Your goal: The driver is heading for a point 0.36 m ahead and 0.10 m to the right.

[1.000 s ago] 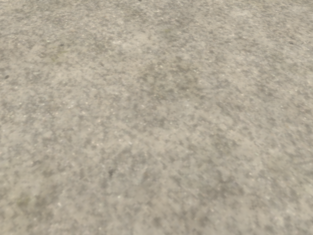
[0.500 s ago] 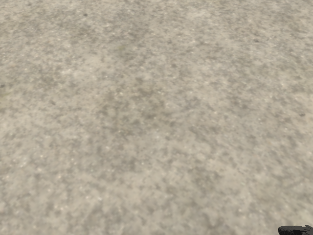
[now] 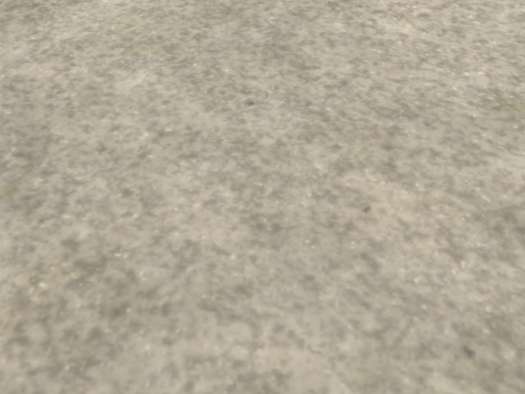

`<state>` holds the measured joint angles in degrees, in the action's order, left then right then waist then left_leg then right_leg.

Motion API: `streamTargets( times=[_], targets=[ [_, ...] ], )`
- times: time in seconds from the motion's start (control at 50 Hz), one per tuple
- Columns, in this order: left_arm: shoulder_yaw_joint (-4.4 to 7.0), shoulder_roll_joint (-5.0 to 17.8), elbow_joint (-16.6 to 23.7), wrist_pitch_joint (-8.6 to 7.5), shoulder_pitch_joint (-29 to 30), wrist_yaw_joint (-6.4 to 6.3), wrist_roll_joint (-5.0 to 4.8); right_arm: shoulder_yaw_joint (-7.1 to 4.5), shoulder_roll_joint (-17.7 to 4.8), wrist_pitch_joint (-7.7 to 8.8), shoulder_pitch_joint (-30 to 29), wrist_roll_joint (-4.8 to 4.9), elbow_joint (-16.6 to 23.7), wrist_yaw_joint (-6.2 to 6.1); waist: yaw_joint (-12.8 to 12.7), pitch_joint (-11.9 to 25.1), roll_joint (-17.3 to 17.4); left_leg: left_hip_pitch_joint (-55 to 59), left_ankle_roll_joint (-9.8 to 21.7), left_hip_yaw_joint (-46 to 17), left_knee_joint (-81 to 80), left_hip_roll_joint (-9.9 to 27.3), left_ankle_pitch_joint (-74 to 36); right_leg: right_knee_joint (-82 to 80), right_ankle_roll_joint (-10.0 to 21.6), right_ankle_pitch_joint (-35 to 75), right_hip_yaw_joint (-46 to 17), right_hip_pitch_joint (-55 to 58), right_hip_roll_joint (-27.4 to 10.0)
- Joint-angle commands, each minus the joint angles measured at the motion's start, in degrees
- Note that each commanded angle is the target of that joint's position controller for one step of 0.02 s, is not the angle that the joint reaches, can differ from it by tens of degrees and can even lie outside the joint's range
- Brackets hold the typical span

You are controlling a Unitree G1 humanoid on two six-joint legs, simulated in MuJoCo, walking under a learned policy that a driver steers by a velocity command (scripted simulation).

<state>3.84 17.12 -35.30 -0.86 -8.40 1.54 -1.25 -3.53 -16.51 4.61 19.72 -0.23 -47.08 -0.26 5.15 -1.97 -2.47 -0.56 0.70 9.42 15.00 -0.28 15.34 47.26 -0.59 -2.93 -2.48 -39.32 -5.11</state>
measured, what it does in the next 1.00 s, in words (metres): walks ahead: right foot, then left foot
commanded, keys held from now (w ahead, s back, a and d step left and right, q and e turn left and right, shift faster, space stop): w+e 0.22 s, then no key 0.78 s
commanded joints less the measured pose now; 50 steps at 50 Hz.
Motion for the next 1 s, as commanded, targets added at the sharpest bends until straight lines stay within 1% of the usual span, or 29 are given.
streamTargets(
  times=[0.02,0.06,0.1,0.12,0.14,0.16,0.18,0.2,0.22,0.24,0.26,0.28,0.3,0.34,0.42,0.5,0.54,0.58,0.6,0.62,0.64,0.66,0.68,0.7,0.76,0.8,0.84,0.92,1.0],
  targets=[
    [-0.25,1.0,5.7,-1.1,6.9,1.23,-0.17,-2.4,-10.2,0.3,-2.0,0.64,2.7,-0.31,0.1,-2.7,5.8,0.3,7.8,-4.1,-5.6,15.2,-19.7,-6.8,1.2,3.4,2.6,0.3,0.2],
    [-0.03,1.6,6.7,-1.08,8.5,1.84,-0.28,-2.74,-11.2,-0.34,-1.3,1.26,1.9,-0.24,-0.1,-3.3,6.0,3.3,7.0,-2.5,-3.8,16.2,-25.0,-9.6,2.7,0.4,4.1,1.3,1.0],
    [0.88,3.3,7.1,-0.83,6.9,2.07,0.06,-3.28,-12.9,-1.0,-1.7,1.82,1.7,-0.5,-2.4,-1.0,7.6,5.6,5.9,-0.2,2.5,16.4,-43.1,-11.0,5.1,-5.2,7.0,6.7,4.1],
    [1.74,4.9,6.4,-0.57,3.3,1.98,0.24,-3.6,-13.8,-1.39,-1.9,2.08,1.8,-0.75,-4.9,1.6,8.4,6.0,5.3,0.9,8.7,16.1,-52.6,-11.4,6.5,-7.8,8.5,12.0,6.3],
    [3.17,7.2,4.5,-0.35,-4.6,1.62,0.17,-3.6,-13.9,-1.76,-2.8,2.34,2.0,-0.98,-9.6,5.7,7.6,3.3,4.1,2.5,19.1,14.8,-56.0,-14.6,8.5,-5.7,9.3,22.8,8.7],
    [5.08,10.6,1.7,0.18,-14.8,0.62,-0.05,-2.9,-12.3,-1.59,-2.5,1.75,2.6,-1.24,-14.4,10.7,4.7,-7.8,2.0,2.8,34.0,12.7,-46.4,-16.4,11.0,-3.6,4.7,39.9,7.9],
    [6.1,17.4,1.4,0.18,-15.5,-0.37,-0.7,-0.24,-4.0,-0.66,1.9,-1.23,5.8,-0.55,-9.0,14.5,-11.6,-34.1,-1.6,1.6,55.3,3.3,7.5,-18.2,19.7,-7.7,-23.9,59.9,-7.7],
    [5.06,15.3,3.6,-0.99,-16.5,-0.06,-0.33,0.13,-6.0,1.54,-1.1,0.03,7.2,0.18,-11.1,25.1,-9.3,-42.5,-2.0,-12.8,65.9,-1.8,19.3,-28.2,26.2,-18.6,-46.9,64.8,-14.6],
    [3.86,11.4,2.8,-1.9,-15.0,0.25,0.21,-0.95,-9.9,2.79,-7.3,2.34,8.9,0.75,-12.6,17.7,-4.6,-47.7,-1.0,-15.4,65.6,1.6,13.6,-30.3,22.5,-16.7,-39.2,60.6,-12.8],
    [3.19,9.6,2.6,-2.35,-11.5,0.18,0.41,-0.51,-9.2,3.43,-8.6,2.51,9.3,0.71,-10.2,11.2,-1.9,-46.1,-0.4,-14.4,60.8,3.8,8.7,-30.0,20.3,-7.0,-30.7,51.7,-10.8],
    [2.53,7.8,3.1,-2.51,-6.9,0.09,0.68,-0.6,-9.0,3.36,-8.2,1.08,8.1,0.23,-7.3,7.4,1.6,-42.2,-1.0,-13.9,56.3,5.9,6.2,-29.3,18.3,5.9,-23.9,43.2,-8.6],
    [1.9,6.1,3.7,-2.57,-4.0,-0.13,1.22,-1.05,-9.8,2.64,-7.1,0.1,7.3,0.06,-5.3,6.2,1.2,-37.5,-1.6,-13.9,53.5,7.2,5.2,-29.3,17.4,17.0,-18.7,37.2,-7.1],
    [1.71,6.0,3.7,-2.58,-2.8,-0.37,1.68,-1.13,-9.6,1.76,-6.0,-0.1,6.9,0.11,-4.1,6.0,0.6,-34.0,-2.4,-13.5,52.4,7.3,4.9,-29.9,17.4,23.4,-16.4,33.0,-6.6],
    [1.78,6.9,2.1,-2.9,-2.8,-0.82,1.55,-0.56,-7.2,0.38,-4.4,-0.41,6.1,-0.03,-3.0,6.0,1.1,-30.7,-4.2,-11.9,47.7,6.6,3.2,-30.6,17.5,32.4,-11.7,28.1,-5.7],
    [1.69,7.5,-0.6,-2.04,-3.4,-2.09,1.22,0.69,-3.9,-0.41,-9.0,-0.59,6.6,0.01,-4.5,6.2,-1.2,-27.1,-5.0,-10.3,32.0,4.4,-10.5,-30.0,14.0,32.5,-3.8,25.4,-1.0],
    [1.23,7.2,-3.5,-1.19,-6.1,-2.38,1.27,0.64,-4.6,-0.11,-14.2,-0.01,7.5,1.06,-7.3,6.4,-1.9,-24.1,-3.8,-11.5,21.5,2.8,-19.2,-28.6,12.5,24.3,-5.7,28.9,-2.6],
    [0.96,6.7,-4.6,-1.06,-6.0,-2.2,1.31,0.13,-5.7,-0.01,-15.0,-0.41,7.9,1.37,-7.2,5.6,-2.3,-24.2,-2.3,-12.1,18.5,2.5,-15.6,-25.7,12.1,22.3,-8.1,31.2,-4.1],
    [0.56,5.9,-5.4,-0.88,-4.8,-2.21,0.93,-0.38,-6.3,0.28,-12.6,-1.07,7.0,1.48,-5.0,5.5,-2.2,-20.0,-0.2,-11.5,12.5,1.8,-17.0,-20.9,10.4,18.7,-9.4,31.8,-3.4],
    [0.21,4.8,-6.0,-0.99,-6.1,-2.21,1.16,-0.58,-7.1,0.55,-11.3,-1.59,6.6,1.27,-4.7,6.1,-0.5,-14.7,1.2,-12.5,8.9,3.2,-29.3,-17.8,8.3,15.3,-8.7,30.8,-0.8],
    [-0.19,3.4,-6.1,-1.52,-10.8,-2.09,2.48,-0.95,-10.2,0.72,-11.8,-2.35,7.4,0.87,-7.7,9.5,5.3,-5.5,4.3,-18.0,12.2,9.6,-50.5,-13.1,5.5,4.8,-7.4,26.5,3.6],
    [-0.85,1.7,-8.1,-1.53,-16.5,-2.36,2.29,-0.35,-7.9,-0.01,-10.9,-2.52,7.3,0.57,-8.2,15.2,11.1,3.5,11.7,-24.1,14.4,15.7,-56.1,-7.7,2.0,-11.3,-5.5,20.7,6.3],
    [-0.78,3.1,-8.5,-0.74,-14.8,-2.62,2.07,0.7,-3.3,-0.99,-9.7,-1.37,6.5,0.56,-6.2,17.0,12.9,2.9,14.9,-28.9,12.2,18.5,-50.1,-5.1,-0.2,-24.6,-4.1,20.3,6.2],
    [-0.34,4.2,-7.7,0.46,-12.2,-2.83,1.42,1.46,-2.0,-1.67,-10.1,-0.74,5.7,0.85,-6.1,14.9,12.5,-0.1,14.9,-31.3,9.6,18.8,-39.2,-4.4,-1.0,-29.4,-4.0,19.2,5.2],
    [-0.18,4.0,-7.8,1.81,-10.4,-3.13,1.12,1.52,-2.5,-2.25,-11.0,-0.65,5.5,1.08,-6.1,12.5,11.2,-3.0,13.7,-31.9,7.5,17.9,-28.2,-5.2,-1.4,-29.1,-3.6,18.8,4.7],
    [-0.23,2.6,-9.8,3.97,-11.2,-3.25,1.85,0.92,-5.2,-3.32,-18.8,-0.65,6.7,1.05,-9.1,7.0,10.4,-17.2,6.4,-23.8,4.0,11.0,-2.1,-19.8,-0.2,-13.3,-2.0,29.5,3.8],
    [0.11,4.9,-10.5,4.01,-9.8,-3.11,2.23,0.77,-5.2,-3.35,-17.3,-0.64,6.3,0.92,-6.3,2.8,6.1,-18.9,2.0,-16.9,4.1,5.6,9.2,-21.2,2.4,-16.6,-3.2,25.7,3.3],
    [-0.31,3.0,-11.1,2.87,-8.4,-3.21,2.13,1.17,-3.7,-2.68,-17.8,-0.81,5.9,0.74,-6.0,2.6,4.1,-14.0,1.5,-15.8,7.2,4.7,2.0,-22.3,3.0,-16.8,-3.2,22.9,3.1],
    [-0.13,3.3,-13.1,0.84,-8.4,-3.48,1.94,1.02,-3.1,-2.19,-15.3,-0.02,3.7,0.1,-5.2,6.7,2.0,-8.0,3.7,-14.0,13.3,4.3,-19.9,-22.0,1.5,-4.8,-3.2,25.3,2.8],
    [-0.25,2.7,-15.1,1.17,-9.1,-3.54,1.63,0.83,-2.7,-3.08,-15.7,0.1,1.9,0.2,-5.4,5.2,1.9,-7.9,3.9,-13.4,13.8,3.7,-20.8,-22.2,1.5,-3.8,-2.8,25.6,3.1]
  ],
)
